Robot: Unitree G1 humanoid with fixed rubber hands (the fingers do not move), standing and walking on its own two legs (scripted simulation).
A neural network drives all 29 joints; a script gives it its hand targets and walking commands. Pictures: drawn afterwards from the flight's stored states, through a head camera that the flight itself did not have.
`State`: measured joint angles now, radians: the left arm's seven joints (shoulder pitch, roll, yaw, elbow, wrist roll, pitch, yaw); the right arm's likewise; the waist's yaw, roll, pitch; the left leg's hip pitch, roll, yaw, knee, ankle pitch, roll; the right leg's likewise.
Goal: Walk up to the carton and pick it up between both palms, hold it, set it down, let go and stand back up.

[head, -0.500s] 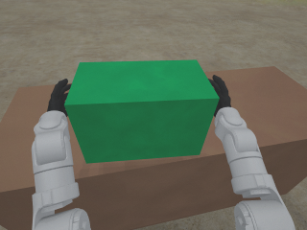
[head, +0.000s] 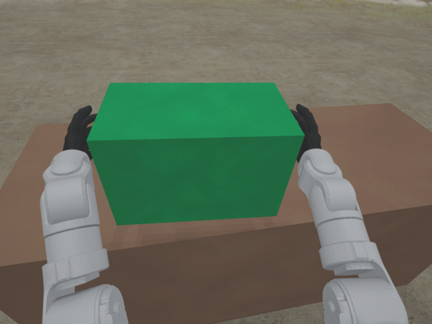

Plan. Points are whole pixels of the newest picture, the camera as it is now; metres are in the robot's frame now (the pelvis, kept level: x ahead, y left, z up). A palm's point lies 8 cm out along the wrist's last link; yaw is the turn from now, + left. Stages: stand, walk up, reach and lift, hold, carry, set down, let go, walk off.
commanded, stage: hold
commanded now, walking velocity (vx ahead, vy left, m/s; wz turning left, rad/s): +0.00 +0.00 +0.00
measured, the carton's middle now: (197, 152) +0.38 +0.01 +0.16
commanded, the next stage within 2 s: none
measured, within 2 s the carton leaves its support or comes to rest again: neither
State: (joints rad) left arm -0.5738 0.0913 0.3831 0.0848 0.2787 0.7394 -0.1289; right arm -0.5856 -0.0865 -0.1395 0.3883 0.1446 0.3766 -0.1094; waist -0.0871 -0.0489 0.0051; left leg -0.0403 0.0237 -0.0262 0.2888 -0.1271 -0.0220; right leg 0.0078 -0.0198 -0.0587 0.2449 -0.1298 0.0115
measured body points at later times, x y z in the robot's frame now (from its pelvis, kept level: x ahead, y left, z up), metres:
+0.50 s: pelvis +0.00 +0.00 +0.00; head -0.04 +0.02 +0.45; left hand +0.37 +0.20 +0.19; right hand +0.36 -0.19 +0.19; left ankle +0.03 +0.13 -0.75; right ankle +0.01 -0.13 -0.75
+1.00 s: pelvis +0.00 +0.00 +0.00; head -0.04 +0.02 +0.45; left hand +0.37 +0.20 +0.19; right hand +0.36 -0.20 +0.19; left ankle +0.03 +0.13 -0.75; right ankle +0.01 -0.13 -0.75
